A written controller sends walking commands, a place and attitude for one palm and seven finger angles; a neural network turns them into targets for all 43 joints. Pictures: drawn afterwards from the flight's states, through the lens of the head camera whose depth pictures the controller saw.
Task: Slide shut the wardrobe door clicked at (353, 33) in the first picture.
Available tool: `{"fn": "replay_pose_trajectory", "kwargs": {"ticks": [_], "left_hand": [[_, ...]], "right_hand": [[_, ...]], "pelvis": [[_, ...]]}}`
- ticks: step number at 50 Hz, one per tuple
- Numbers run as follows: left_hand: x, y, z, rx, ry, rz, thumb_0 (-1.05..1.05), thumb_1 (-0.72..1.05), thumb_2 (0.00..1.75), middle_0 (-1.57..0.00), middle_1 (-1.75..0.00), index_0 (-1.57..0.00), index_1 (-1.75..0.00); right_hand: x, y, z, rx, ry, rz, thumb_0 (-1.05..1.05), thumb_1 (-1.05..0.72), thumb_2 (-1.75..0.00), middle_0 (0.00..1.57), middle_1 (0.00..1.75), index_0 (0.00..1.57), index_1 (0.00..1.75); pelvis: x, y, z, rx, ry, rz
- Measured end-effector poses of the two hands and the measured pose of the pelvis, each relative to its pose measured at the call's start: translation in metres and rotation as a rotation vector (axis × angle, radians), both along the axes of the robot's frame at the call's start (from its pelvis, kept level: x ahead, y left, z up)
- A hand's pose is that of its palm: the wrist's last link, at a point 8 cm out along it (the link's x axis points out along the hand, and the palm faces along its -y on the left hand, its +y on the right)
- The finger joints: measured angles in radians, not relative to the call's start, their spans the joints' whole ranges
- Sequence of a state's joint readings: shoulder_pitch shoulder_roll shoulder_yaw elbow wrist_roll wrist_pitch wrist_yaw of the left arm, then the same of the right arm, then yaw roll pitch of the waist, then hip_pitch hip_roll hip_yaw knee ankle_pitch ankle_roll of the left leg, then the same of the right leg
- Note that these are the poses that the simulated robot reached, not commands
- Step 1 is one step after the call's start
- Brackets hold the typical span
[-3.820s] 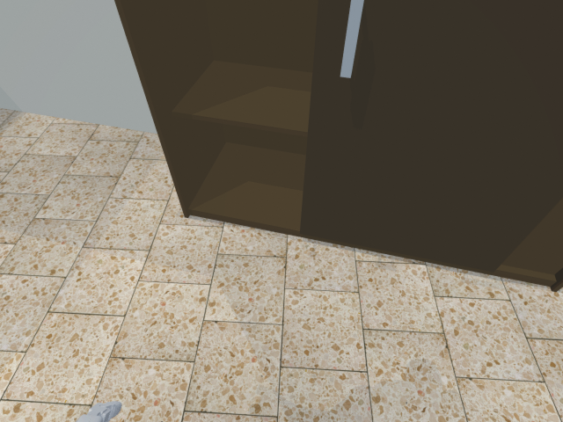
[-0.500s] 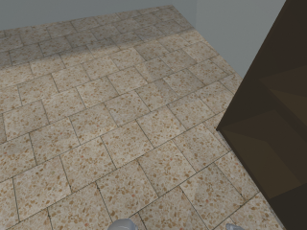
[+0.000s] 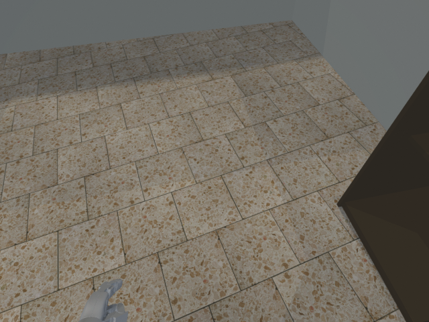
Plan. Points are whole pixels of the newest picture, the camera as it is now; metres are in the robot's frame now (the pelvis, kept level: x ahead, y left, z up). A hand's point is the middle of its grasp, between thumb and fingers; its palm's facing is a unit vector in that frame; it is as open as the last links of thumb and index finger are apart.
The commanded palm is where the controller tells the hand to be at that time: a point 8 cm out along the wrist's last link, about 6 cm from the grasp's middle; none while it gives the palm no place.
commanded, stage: walk to a spot facing it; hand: right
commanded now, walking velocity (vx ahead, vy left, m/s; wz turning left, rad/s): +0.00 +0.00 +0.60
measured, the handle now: out of the picture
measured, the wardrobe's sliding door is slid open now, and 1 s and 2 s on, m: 0.54 0.54 0.54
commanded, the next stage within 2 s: turn to face it in 1.40 s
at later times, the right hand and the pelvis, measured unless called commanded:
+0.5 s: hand out of the picture +0.14 -0.14 -0.15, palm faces -0.31 +0.91 -0.28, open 7.3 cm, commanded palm none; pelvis -0.03 +0.03 +0.00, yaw +19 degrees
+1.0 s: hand out of the picture +0.13 -0.16 -0.18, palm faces -0.41 +0.90 -0.17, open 7.3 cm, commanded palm none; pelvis +0.05 +0.02 +0.00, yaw +32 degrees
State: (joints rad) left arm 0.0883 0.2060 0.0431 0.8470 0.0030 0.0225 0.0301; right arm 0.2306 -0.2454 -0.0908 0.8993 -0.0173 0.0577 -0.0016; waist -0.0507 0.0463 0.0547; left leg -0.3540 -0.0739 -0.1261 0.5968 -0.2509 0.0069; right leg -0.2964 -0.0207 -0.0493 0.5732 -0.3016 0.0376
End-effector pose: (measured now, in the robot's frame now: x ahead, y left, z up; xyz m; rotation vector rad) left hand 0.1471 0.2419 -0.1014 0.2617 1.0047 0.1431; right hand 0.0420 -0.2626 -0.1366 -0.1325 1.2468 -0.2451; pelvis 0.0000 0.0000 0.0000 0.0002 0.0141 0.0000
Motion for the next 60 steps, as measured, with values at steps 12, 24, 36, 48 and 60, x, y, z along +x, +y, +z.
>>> {"fn": "replay_pose_trajectory", "kwargs": {"ticks": [12,24,36,48,60], "left_hand": [[-0.109,-0.001,0.007,0.005,0.12,0.204,0.01,0.9,0.89,-0.2,-0.3,-0.2,-0.3],[-0.236,0.035,-0.048,-0.11,0.29,0.473,0.01,0.9,0.89,-0.2,-0.3,-0.2,-0.3],[-0.228,0.06,-0.022,-0.11,0.194,0.545,0.01,0.91,0.9,-0.2,-0.3,-0.19,-0.3],[-0.136,0.054,0.006,-0.017,0.031,0.54,0.01,0.91,0.9,-0.2,-0.3,-0.2,-0.3],[-0.16,-0.018,0.005,-0.059,0.147,0.772,0.0,0.91,0.89,-0.2,-0.3,-0.2,-0.3]], "right_hand": [[0.03,-0.009,0.008,0.032,0.042,0.175,0.01,-0.91,-0.9,0.2,0.3,0.2,0.3],[0.104,0.073,0.02,-0.039,-0.071,0.45,0.01,-0.91,-0.9,0.2,0.3,0.2,0.3],[0.101,0.112,0.035,-0.003,-0.08,0.526,0.0,-0.91,-0.9,0.21,0.3,0.21,0.3],[0.095,0.068,-0.001,0.042,0.111,0.502,0.01,-0.91,-0.9,0.21,0.3,0.21,0.3],[0.218,0.072,0.002,0.018,0.126,0.689,0.01,-0.91,-0.9,0.2,0.3,0.2,0.3]], "pelvis": [[-0.009,-0.013,0.014,0.028,-0.014,0.163],[-0.025,0.025,-0.006,0.0,-0.007,0.333],[-0.019,0.044,0.015,-0.008,-0.026,0.44],[0.038,0.022,0.008,0.029,-0.022,0.534],[0.093,0.008,0.017,0.05,-0.017,0.716]]}}
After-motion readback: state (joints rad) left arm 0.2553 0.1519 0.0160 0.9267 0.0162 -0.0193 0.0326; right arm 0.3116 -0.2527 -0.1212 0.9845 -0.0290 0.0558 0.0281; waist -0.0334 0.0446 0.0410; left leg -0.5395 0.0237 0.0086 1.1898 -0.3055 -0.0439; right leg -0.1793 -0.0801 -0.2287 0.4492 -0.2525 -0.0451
